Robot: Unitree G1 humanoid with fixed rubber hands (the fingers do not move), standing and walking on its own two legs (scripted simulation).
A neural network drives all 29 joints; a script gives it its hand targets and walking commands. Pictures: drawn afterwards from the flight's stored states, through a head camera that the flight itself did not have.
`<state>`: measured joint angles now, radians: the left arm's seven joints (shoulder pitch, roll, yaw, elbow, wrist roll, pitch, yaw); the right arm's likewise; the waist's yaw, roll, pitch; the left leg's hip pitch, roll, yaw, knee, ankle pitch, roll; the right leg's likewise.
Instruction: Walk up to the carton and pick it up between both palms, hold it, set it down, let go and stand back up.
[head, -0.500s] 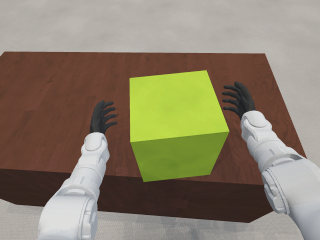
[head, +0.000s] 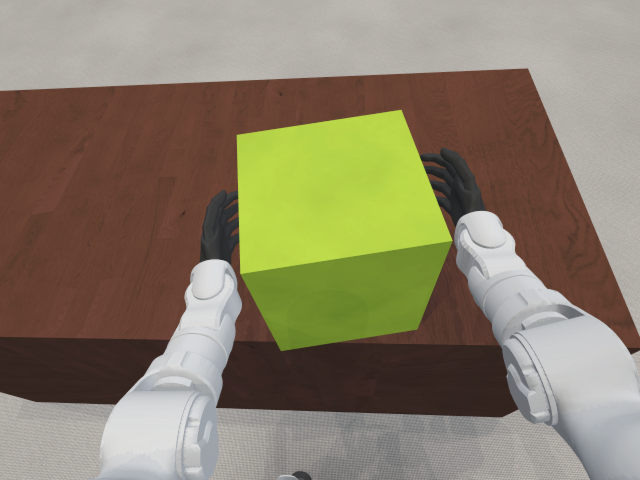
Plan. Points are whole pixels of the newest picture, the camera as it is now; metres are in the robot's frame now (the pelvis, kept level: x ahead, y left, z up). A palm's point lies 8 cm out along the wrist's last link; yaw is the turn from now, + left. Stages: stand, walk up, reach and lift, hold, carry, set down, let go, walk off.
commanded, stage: reach and lift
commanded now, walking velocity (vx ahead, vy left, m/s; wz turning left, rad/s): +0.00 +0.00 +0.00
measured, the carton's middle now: (335, 241) +0.43 +0.06 +0.00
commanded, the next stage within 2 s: none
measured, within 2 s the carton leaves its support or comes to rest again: neither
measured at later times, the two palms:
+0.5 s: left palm (217, 259) +0.38 +0.21 +0.03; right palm (451, 218) +0.45 -0.09 +0.05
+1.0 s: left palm (218, 263) +0.37 +0.20 +0.03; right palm (452, 218) +0.45 -0.09 +0.05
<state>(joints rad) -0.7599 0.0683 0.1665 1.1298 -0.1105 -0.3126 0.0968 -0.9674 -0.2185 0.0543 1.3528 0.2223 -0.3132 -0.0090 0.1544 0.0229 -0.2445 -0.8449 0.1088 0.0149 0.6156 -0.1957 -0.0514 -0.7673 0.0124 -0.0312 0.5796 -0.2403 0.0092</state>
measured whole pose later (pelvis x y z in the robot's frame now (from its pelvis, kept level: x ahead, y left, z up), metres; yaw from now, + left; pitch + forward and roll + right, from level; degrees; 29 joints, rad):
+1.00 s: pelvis +0.00 +0.01 +0.01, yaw +0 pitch +19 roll -2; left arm -0.71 -0.06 0.47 1.07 0.21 -0.35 0.15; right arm -0.92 -0.08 -0.40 1.30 -0.27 -0.32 -0.04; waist 0.13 0.03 -0.17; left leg -0.70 0.10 0.03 0.52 -0.16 -0.04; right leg -0.62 0.00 -0.02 0.47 -0.19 0.01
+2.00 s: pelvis +0.01 +0.00 +0.03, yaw +1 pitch +18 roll -1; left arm -0.61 -0.11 0.56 0.97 0.34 -0.49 0.08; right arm -0.78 -0.01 -0.51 1.28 -0.46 -0.61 -0.12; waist 0.09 -0.04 -0.12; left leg -0.54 0.08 0.03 0.30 -0.07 -0.05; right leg -0.46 0.00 -0.03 0.27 -0.11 0.01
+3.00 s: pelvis -0.01 +0.01 +0.03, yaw +2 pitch +8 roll -1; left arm -0.69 0.03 0.21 0.92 0.00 -0.03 0.17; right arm -0.81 -0.09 -0.08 1.08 0.08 -0.09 -0.14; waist 0.03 -0.01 -0.20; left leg -0.41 0.07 0.02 0.37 -0.10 -0.03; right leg -0.32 -0.02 -0.05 0.33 -0.15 0.02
